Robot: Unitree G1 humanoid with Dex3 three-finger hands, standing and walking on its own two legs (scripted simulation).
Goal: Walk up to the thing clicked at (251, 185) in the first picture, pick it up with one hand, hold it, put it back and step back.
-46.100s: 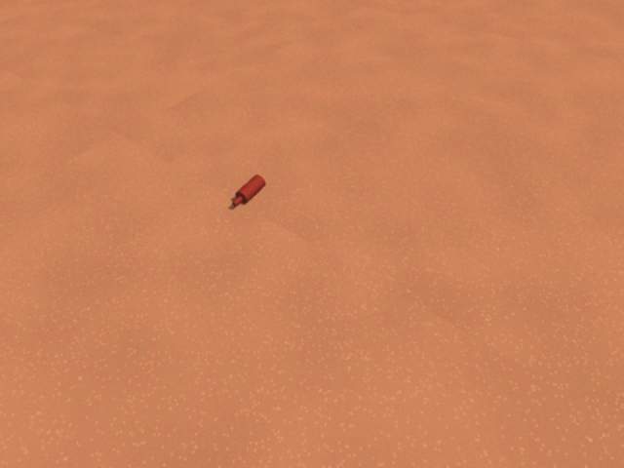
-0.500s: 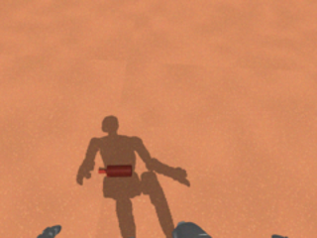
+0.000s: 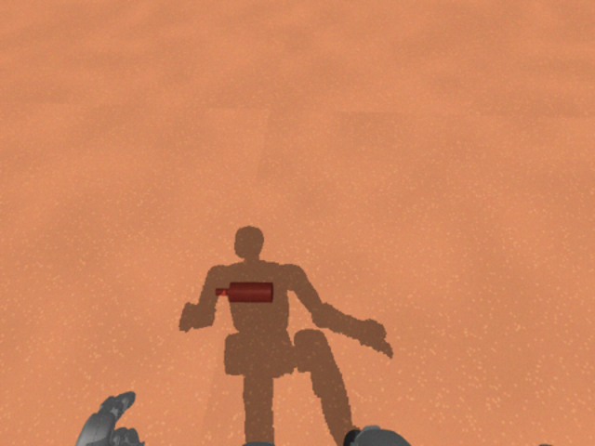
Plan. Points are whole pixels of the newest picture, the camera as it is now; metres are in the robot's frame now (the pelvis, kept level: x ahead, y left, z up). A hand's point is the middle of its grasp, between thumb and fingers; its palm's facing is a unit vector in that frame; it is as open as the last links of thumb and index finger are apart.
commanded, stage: step back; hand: left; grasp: from above
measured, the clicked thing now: (244, 292) +0.65 +0.24 -0.73
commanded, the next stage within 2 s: none
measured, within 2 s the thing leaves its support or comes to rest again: neither
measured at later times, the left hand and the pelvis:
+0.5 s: hand out of the picture -0.09 +0.25 -0.16, palm faces -0.07 -0.91 -0.41, open 7.4 cm; pelvis -0.17 -0.02 -0.01, yaw -5 degrees
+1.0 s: hand out of the picture -0.20 +0.23 -0.15, palm faces +0.02 -0.93 -0.36, open 7.4 cm; pelvis -0.33 -0.03 +0.00, yaw +3 degrees
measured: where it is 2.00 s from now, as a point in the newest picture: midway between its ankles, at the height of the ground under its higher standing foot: outside the picture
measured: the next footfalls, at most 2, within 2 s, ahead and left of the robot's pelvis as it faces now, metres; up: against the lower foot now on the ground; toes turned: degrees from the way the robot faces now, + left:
left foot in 0.06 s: +0.00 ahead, +0.12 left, +0.00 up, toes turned -2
right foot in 0.48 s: -0.16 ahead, -0.15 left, +0.00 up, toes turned -1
